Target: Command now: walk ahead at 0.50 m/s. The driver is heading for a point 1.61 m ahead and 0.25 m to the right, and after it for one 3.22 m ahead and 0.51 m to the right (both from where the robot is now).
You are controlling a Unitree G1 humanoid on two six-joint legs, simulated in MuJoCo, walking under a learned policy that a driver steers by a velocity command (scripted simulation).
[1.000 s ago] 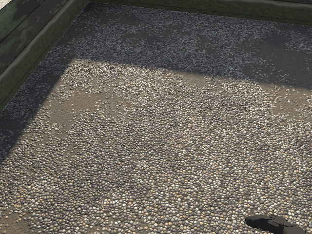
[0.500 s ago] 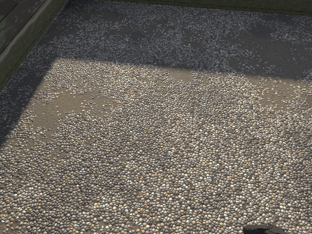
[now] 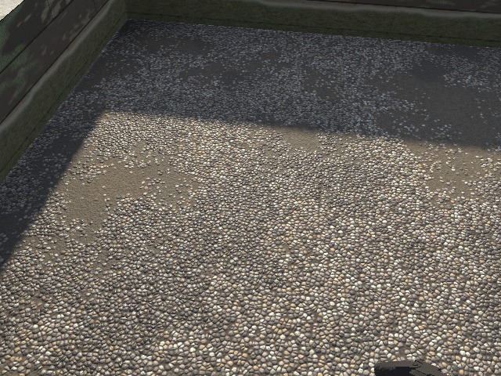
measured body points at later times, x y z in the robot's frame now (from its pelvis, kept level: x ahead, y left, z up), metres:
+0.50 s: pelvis +0.00 +0.01 +0.00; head -0.01 +0.01 +0.45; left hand +0.20 +0.20 -0.08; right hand +0.21 -0.19 -0.07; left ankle -0.01 +0.09 -0.72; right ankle -0.03 -0.11 -0.72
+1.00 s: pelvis +0.00 +0.01 +0.00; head -0.01 +0.01 +0.45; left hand +0.20 +0.21 -0.08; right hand +0.21 -0.18 -0.07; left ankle -0.01 +0.09 -0.72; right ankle -0.03 -0.11 -0.72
